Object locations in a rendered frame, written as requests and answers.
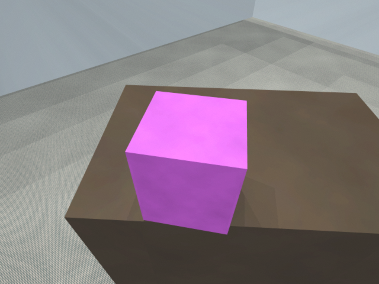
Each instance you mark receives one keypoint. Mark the pedestal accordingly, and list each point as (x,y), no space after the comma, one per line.
(307,213)

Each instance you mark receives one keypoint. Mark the carton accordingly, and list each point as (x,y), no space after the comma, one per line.
(188,160)

